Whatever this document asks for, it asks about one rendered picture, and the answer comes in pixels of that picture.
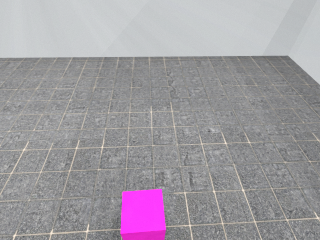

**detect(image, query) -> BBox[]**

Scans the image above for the carton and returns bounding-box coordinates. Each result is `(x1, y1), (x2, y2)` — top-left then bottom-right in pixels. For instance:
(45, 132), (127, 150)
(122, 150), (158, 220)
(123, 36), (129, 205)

(120, 189), (166, 240)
